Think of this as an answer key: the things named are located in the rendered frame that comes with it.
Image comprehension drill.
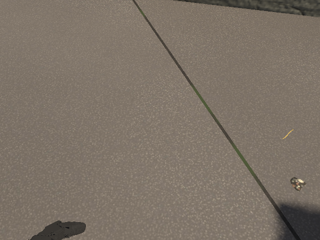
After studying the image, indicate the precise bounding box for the left robot hand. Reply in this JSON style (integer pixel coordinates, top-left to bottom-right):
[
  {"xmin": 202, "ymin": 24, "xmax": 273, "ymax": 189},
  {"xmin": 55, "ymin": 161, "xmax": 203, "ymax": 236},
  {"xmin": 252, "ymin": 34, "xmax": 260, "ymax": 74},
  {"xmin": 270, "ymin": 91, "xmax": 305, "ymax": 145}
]
[{"xmin": 28, "ymin": 220, "xmax": 86, "ymax": 240}]

